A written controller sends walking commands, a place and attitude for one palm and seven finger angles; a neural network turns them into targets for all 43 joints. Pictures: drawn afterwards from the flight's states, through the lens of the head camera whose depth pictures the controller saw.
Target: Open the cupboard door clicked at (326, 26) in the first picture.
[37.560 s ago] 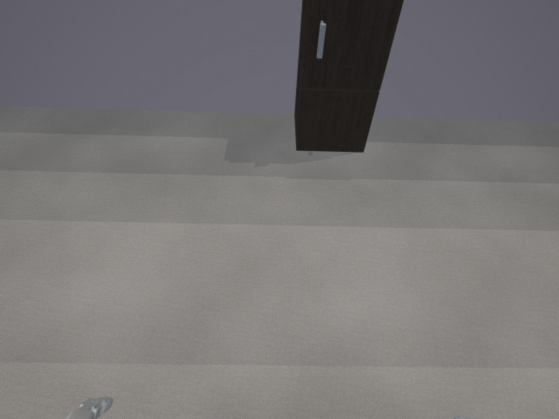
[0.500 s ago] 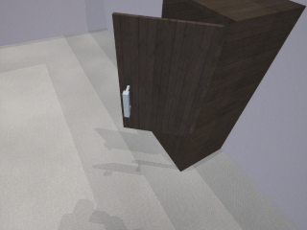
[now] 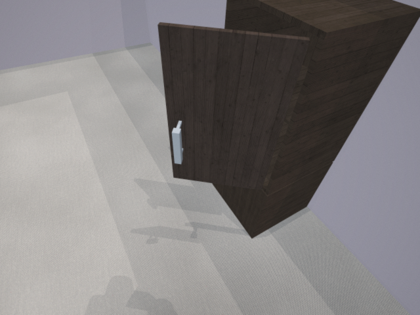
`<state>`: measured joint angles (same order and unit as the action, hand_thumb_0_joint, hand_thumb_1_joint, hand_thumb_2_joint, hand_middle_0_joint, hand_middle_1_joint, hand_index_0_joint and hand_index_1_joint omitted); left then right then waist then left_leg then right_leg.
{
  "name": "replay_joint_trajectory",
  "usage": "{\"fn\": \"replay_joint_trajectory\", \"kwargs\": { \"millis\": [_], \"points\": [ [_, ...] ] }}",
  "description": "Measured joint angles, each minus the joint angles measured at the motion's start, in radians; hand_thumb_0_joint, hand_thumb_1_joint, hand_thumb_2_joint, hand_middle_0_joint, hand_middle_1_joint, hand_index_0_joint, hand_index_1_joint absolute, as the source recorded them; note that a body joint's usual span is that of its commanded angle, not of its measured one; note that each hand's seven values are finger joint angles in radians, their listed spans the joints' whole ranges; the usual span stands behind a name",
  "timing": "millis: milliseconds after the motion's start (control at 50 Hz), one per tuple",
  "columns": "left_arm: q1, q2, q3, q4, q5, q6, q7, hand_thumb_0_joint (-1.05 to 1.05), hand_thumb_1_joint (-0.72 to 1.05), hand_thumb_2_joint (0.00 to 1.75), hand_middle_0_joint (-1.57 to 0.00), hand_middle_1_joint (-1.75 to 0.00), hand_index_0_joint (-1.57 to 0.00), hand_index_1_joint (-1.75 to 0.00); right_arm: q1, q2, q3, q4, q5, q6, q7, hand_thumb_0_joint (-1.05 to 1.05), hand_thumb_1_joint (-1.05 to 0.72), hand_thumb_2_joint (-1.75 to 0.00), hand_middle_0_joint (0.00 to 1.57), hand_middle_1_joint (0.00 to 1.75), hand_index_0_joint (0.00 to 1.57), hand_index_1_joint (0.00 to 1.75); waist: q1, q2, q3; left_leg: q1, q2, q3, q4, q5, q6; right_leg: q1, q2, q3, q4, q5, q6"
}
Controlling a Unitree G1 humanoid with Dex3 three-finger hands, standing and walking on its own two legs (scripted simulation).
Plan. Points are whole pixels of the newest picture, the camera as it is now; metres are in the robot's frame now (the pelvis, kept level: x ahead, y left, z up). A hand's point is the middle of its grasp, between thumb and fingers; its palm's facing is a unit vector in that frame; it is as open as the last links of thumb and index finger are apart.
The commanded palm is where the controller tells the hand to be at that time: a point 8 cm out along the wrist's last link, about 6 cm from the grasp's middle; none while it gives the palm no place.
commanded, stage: look again from close up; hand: left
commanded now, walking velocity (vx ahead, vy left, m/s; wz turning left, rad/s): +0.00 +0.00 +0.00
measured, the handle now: (179, 142) +0.65 +0.15 -0.12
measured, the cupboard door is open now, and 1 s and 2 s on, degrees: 51 51 51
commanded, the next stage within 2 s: shuffle to correct the standing spot in 0.38 s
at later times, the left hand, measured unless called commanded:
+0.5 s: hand out of the picture +0.02 +0.17 -0.18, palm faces -0.02 -0.98 -0.21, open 7.4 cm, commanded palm none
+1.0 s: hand out of the picture +0.05 +0.16 -0.19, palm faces -0.06 -0.99 -0.15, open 7.4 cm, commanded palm none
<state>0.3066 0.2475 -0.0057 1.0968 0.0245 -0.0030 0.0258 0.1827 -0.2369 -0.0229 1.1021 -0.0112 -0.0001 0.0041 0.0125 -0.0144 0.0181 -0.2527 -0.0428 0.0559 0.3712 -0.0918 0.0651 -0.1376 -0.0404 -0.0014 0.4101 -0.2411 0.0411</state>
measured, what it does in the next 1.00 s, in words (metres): shifts its weight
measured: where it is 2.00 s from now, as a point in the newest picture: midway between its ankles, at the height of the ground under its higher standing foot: outside the picture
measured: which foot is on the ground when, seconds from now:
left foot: down 0.00-1.00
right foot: down 0.00-0.90, up 0.92-1.00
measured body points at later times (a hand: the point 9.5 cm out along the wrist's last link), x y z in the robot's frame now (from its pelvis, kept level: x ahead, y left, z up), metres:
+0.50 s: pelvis +0.01 -0.01 +0.00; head +0.01 -0.01 +0.45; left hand +0.02 +0.22 -0.16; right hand +0.03 -0.26 -0.15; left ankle +0.07 +0.07 -0.74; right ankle -0.01 -0.15 -0.74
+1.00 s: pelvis +0.09 +0.00 -0.01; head +0.11 +0.02 +0.44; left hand +0.06 +0.22 -0.18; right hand +0.05 -0.22 -0.16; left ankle +0.07 +0.07 -0.74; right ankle +0.02 -0.13 -0.71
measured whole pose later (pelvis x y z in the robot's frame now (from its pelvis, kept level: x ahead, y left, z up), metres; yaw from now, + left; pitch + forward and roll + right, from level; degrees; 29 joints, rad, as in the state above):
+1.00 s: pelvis +0.09 +0.00 -0.01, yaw -6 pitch -1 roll +0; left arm 0.39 0.13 0.02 1.13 0.02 0.01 0.04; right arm 0.33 -0.13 -0.01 1.11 -0.02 -0.05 -0.04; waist 0.00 -0.04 0.04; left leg -0.18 -0.01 0.16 0.55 -0.35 0.08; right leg -0.25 -0.04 0.00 0.80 -0.50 0.01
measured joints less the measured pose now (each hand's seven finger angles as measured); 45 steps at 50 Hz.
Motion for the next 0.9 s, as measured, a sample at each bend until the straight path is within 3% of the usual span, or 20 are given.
{"fn": "replay_joint_trajectory", "kwargs": {
  "millis": [560, 740, 900],
  "points": [
    [-0.012, -0.060, -0.009, 0.002, -0.009, -0.006, 0.007, 0.00, 0.90, 0.90, -0.20, -0.30, -0.20, -0.30, 0.048, 0.044, 0.015, 0.038, -0.001, 0.000, -0.010, 0.00, -0.90, -0.90, 0.20, 0.30, 0.20, 0.30, -0.015, 0.003, 0.001, 0.021, 0.026, 0.010, 0.011, -0.033, -0.023, 0.025, 0.024, 0.013, -0.015, -0.013, -0.019],
    [0.071, -0.093, 0.012, 0.005, -0.003, 0.006, -0.009, 0.00, 0.90, 0.90, -0.20, -0.30, -0.20, -0.30, 0.114, 0.066, 0.004, 0.030, -0.010, 0.004, -0.007, 0.00, -0.90, -0.90, 0.20, 0.30, 0.20, 0.30, -0.002, 0.006, -0.032, -0.003, 0.042, 0.045, 0.127, -0.139, -0.027, 0.001, 0.034, 0.052, 0.072, -0.090, -0.028],
    [0.131, -0.109, 0.030, 0.018, -0.006, -0.002, -0.006, 0.00, 0.90, 0.90, -0.20, -0.30, -0.20, -0.30, 0.156, 0.085, 0.006, 0.023, -0.007, -0.020, -0.014, 0.00, -0.91, -0.90, 0.20, 0.30, 0.20, 0.30, 0.002, -0.021, -0.021, 0.002, 0.032, 0.064, 0.230, -0.253, -0.003, 0.017, 0.020, 0.071, 0.138, -0.178, -0.019]
  ]
}}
